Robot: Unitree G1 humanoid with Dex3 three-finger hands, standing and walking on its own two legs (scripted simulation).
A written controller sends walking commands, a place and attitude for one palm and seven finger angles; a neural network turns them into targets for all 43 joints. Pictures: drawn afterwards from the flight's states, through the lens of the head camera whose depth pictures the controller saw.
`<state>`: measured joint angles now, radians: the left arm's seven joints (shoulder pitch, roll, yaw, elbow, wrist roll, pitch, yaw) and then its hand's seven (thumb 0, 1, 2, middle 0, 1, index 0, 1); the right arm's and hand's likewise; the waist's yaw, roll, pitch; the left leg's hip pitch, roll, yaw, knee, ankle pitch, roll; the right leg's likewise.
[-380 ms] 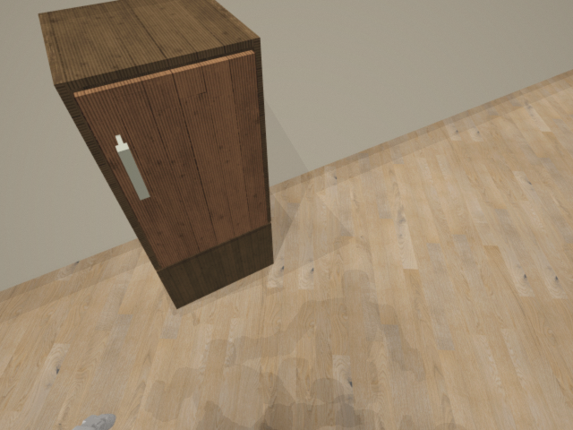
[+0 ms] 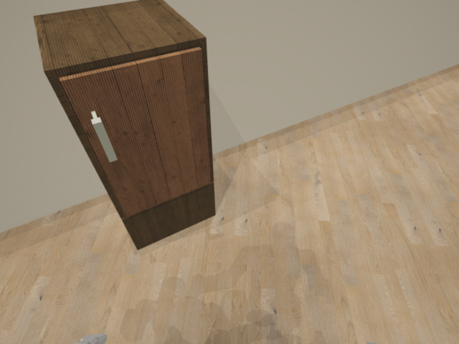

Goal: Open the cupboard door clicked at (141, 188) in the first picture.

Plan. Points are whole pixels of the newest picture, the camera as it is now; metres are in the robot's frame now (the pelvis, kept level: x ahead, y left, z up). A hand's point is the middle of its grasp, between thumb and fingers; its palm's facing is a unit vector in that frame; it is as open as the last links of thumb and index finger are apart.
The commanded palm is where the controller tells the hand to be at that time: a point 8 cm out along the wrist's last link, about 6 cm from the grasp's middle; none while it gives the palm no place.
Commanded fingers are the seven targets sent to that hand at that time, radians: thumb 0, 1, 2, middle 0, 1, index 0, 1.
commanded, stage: stand and wait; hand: left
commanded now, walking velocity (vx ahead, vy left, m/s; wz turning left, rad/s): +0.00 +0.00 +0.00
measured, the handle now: (103, 136) +0.63 +0.40 -0.04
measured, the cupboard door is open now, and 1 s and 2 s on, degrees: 0 0 0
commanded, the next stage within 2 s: look at it before walking up in 0.46 s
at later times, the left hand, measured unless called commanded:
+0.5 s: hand out of the picture +0.05 +0.23 -0.16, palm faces -0.03 -0.95 -0.32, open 7.4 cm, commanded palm none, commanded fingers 0.00 0.90 0.90 -0.20 -0.30 -0.20 -0.30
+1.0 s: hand out of the picture +0.04 +0.24 -0.16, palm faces -0.02 -0.95 -0.31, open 7.4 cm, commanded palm none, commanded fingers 0.00 0.90 0.90 -0.20 -0.30 -0.20 -0.30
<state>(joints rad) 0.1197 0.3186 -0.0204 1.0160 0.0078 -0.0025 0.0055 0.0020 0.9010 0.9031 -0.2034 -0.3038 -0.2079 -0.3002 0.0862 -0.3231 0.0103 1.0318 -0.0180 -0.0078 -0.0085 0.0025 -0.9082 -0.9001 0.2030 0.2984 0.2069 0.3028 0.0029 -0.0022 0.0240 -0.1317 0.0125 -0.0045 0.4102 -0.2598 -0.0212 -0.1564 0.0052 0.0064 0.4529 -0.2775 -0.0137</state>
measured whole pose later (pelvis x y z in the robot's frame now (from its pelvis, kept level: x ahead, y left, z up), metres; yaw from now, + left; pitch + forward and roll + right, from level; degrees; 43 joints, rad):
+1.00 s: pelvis -0.02 +0.01 +0.00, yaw +0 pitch -2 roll +0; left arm 0.16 0.31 -0.01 1.09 0.01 0.00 0.01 0.00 0.90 0.90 -0.20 -0.30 -0.21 -0.30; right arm 0.15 -0.31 0.01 1.12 -0.01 -0.01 -0.01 0.00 -0.91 -0.90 0.20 0.30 0.21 0.30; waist 0.00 -0.01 0.03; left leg -0.12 0.01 0.00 0.35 -0.20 -0.01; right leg -0.14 0.00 0.01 0.37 -0.21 0.00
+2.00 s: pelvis -0.04 +0.01 +0.00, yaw +23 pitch +1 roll +0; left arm 0.17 0.22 0.05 0.93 0.01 0.05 0.02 0.00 0.91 0.90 -0.20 -0.30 -0.20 -0.30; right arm 0.24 -0.21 -0.05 0.96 -0.03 0.04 -0.01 0.00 -0.91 -0.90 0.20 0.30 0.21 0.30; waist -0.04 0.02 0.05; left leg -0.31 -0.07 -0.11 0.47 -0.17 0.02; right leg -0.33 -0.02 -0.01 0.73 -0.41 0.06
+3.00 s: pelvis +0.15 -0.02 -0.01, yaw +25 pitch -1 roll -1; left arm 0.17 0.18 0.05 1.04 0.02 -0.03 0.01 0.00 0.91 0.90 -0.20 -0.30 -0.20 -0.30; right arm 0.30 -0.19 -0.06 1.09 -0.03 0.00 -0.02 0.01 -0.91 -0.90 0.20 0.30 0.20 0.30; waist -0.04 0.02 0.07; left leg -0.43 0.13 0.06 1.16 -0.43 0.01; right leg -0.30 -0.01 -0.17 0.54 -0.22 -0.06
